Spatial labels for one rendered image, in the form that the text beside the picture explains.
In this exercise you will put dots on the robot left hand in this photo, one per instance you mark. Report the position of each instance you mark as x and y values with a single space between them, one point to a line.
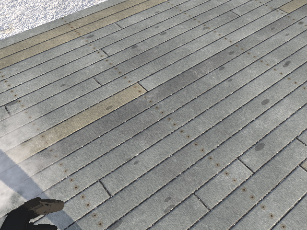
19 219

